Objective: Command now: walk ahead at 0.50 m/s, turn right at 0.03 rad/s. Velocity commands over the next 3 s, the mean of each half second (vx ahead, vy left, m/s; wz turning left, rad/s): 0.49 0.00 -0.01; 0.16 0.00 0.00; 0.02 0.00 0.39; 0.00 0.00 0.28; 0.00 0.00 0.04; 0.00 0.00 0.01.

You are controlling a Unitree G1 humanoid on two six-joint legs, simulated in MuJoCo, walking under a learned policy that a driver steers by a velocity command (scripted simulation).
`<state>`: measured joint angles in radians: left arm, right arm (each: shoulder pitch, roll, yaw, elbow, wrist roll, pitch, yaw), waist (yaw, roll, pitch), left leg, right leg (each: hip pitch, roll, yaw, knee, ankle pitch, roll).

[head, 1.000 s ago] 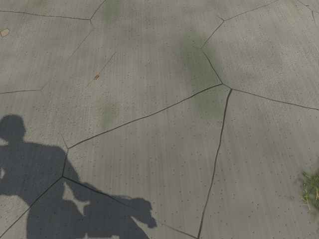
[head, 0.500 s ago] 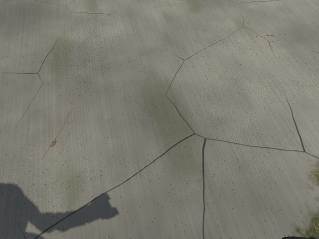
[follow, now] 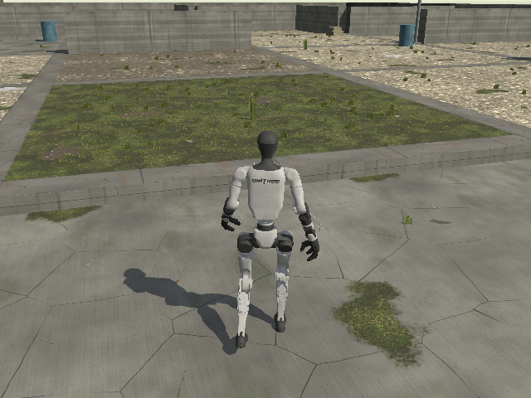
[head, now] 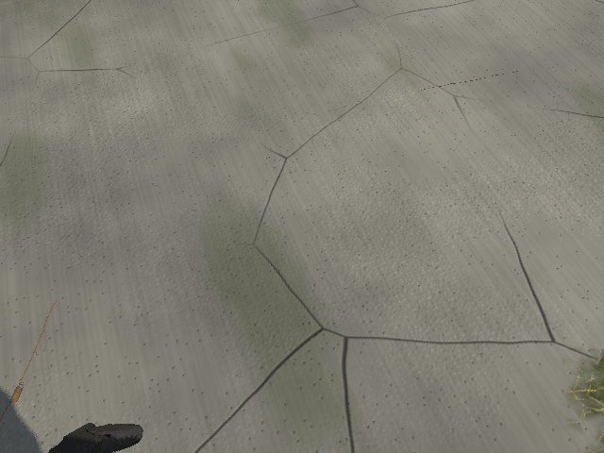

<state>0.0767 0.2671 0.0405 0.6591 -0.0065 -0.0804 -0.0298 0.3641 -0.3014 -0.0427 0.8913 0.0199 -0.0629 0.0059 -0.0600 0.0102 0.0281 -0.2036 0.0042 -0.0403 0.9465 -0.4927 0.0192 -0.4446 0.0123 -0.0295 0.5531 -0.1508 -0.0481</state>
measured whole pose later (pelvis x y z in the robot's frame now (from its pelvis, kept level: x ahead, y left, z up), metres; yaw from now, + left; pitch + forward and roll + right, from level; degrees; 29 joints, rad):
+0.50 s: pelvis +0.27 +0.05 +0.00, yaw +0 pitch +2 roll -1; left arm 0.38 0.30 0.06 0.88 -0.01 -0.04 0.01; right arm 0.04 -0.27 -0.03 0.75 0.00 -0.09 0.04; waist 0.06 0.00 0.03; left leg -0.49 0.00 0.03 0.56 -0.11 0.06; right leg -0.10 0.00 0.02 0.75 -0.48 0.00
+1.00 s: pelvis +0.41 +0.04 +0.01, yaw +1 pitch +0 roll +1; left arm 0.14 0.25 0.05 0.87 0.01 0.01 0.02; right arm 0.16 -0.25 -0.01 0.95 -0.01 -0.02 0.00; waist -0.02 0.01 0.01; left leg -0.16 -0.03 0.04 0.45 -0.29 0.02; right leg -0.30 -0.03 0.02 0.49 -0.19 0.02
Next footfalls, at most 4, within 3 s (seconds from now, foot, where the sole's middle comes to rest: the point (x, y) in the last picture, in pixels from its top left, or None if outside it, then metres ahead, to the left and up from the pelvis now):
0.46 left None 0.43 0.17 -0.76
0.86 right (352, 433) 0.50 -0.09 -0.76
1.88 right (325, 427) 0.51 -0.03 -0.76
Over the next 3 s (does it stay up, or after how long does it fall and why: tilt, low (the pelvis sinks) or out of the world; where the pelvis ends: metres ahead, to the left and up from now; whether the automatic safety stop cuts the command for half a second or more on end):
stays up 0.44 0.05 0.01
